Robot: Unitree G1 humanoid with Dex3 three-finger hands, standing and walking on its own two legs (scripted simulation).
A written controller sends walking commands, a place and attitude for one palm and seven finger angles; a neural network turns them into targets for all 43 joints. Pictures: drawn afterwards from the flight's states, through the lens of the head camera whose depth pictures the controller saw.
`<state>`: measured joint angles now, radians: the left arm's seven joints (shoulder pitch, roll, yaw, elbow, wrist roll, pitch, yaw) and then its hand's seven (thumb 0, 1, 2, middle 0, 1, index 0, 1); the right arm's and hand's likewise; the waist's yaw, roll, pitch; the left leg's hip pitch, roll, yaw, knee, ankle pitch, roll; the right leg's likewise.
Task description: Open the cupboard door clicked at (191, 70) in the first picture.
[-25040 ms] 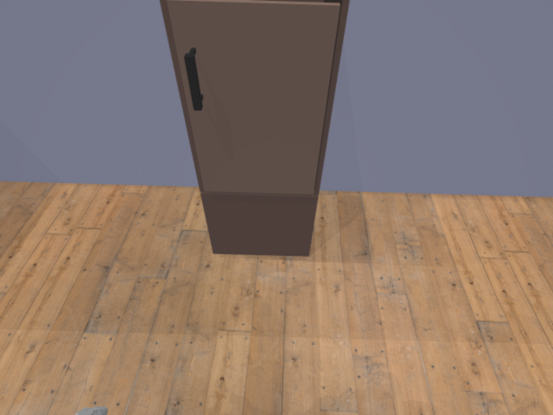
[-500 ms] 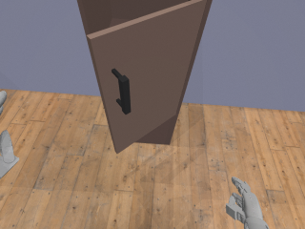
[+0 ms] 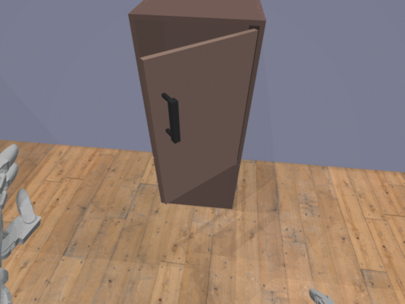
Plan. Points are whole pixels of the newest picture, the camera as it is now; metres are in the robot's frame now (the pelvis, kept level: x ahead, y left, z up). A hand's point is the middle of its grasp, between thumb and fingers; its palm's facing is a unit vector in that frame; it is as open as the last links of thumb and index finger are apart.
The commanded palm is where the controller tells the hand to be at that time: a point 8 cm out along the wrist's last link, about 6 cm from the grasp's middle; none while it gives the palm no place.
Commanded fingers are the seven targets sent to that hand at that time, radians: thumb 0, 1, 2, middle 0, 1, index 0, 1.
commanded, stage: stop stepping back and stand still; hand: left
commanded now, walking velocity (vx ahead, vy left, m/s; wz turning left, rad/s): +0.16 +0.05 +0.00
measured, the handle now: (170, 118) +0.58 +0.13 +0.06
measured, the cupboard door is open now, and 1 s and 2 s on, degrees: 42 42 42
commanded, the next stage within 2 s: let the arm hang, fingers relaxed in 0.38 s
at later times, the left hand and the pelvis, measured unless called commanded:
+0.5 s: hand (12, 237) +0.18 +0.29 +0.14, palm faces +0.43 -0.78 -0.46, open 7.4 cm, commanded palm none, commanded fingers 0.00 0.90 0.90 -0.20 -0.30 -0.20 -0.30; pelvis -0.02 +0.03 -0.01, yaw +1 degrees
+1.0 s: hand out of the picture -0.11 +0.21 -0.18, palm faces +0.09 -0.97 -0.21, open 7.2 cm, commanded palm none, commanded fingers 0.00 0.90 0.90 -0.20 -0.30 -0.20 -0.30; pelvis -0.04 +0.02 +0.00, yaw +4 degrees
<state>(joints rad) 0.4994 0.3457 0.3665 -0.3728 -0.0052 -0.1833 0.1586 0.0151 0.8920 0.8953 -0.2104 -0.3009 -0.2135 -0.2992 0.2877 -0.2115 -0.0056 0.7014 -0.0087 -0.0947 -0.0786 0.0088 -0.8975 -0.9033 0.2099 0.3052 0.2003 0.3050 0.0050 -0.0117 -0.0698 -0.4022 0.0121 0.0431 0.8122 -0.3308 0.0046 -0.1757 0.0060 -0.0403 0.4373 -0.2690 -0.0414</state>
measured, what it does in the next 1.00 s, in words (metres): steps on the spot: left foot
